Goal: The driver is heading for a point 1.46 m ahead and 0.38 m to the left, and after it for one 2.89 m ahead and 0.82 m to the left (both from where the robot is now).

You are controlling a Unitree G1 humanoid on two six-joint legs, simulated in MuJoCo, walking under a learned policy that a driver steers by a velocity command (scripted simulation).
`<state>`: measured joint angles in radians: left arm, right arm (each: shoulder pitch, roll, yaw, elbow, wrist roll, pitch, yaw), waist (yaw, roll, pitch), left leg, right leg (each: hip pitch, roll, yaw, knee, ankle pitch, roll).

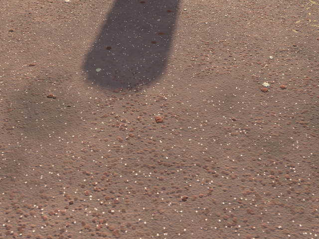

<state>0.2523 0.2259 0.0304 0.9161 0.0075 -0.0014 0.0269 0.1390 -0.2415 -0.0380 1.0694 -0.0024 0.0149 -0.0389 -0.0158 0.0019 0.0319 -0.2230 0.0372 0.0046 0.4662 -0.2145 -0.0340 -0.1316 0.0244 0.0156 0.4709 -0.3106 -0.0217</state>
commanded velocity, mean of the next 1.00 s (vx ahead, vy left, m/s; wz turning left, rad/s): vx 0.00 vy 0.00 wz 0.00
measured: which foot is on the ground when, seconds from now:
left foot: down 0.00-1.00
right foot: down 0.00-1.00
